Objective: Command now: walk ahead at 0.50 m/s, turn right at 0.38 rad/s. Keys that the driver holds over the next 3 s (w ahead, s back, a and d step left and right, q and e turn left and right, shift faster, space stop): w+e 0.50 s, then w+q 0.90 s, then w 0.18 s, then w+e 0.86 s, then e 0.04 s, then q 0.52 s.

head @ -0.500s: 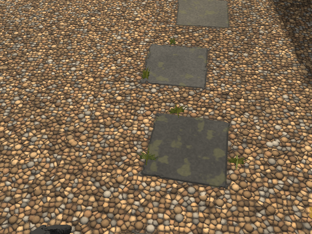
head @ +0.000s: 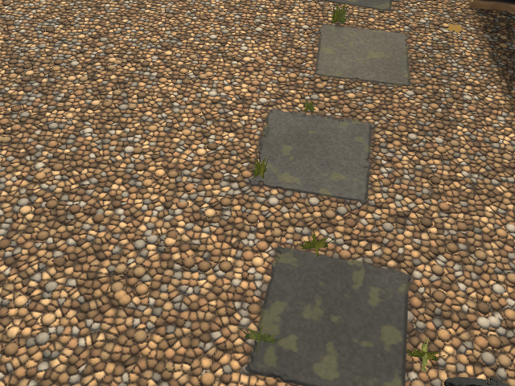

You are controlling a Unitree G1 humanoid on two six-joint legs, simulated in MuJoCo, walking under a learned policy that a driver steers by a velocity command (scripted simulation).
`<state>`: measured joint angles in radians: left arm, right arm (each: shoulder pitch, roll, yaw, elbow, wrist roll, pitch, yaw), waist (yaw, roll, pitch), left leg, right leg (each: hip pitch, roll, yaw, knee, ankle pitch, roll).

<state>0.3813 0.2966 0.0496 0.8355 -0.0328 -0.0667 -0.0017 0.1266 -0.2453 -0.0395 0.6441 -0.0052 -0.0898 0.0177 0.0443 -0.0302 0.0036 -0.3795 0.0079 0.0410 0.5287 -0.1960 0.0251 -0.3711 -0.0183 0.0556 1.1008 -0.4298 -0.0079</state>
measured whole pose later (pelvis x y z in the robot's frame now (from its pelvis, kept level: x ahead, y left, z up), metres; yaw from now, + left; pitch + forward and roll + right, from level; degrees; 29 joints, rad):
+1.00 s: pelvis +0.54 -0.12 -0.02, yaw -10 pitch +3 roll -1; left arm 0.31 0.30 0.06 0.82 0.01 -0.04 0.02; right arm 0.12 -0.28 -0.05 0.69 0.02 -0.07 0.06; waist 0.03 0.01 0.02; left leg -0.53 -0.03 0.04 0.59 -0.13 0.09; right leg -0.02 0.01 -0.09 0.68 -0.50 -0.01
